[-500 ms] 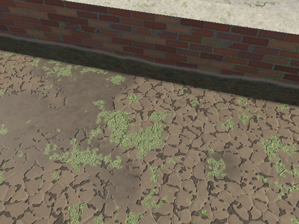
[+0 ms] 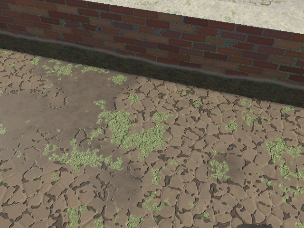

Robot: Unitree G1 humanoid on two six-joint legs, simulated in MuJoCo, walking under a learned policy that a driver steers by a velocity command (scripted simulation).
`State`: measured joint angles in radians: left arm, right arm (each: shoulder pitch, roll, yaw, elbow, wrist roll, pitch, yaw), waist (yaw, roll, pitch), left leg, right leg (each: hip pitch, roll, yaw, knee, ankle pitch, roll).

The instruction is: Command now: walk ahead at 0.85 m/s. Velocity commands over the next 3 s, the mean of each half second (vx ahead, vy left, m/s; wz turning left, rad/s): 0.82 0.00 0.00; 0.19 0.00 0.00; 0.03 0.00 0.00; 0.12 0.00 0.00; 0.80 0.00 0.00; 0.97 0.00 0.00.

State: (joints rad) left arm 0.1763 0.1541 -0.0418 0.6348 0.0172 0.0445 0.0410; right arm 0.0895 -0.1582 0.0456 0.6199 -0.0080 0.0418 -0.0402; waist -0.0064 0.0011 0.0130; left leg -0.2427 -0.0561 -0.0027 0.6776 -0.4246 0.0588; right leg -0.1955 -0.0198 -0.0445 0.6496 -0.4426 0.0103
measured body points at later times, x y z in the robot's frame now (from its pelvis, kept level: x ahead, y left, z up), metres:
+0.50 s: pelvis -0.05 +0.01 +0.01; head -0.06 +0.01 +0.46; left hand +0.16 +0.20 -0.06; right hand +0.18 -0.18 -0.05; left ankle -0.04 +0.08 -0.72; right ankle -0.06 -0.12 -0.72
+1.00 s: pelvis -0.02 -0.02 +0.02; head -0.02 -0.01 +0.47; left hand +0.12 +0.20 -0.10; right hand +0.12 -0.24 -0.09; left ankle -0.04 +0.08 -0.72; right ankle -0.06 -0.12 -0.72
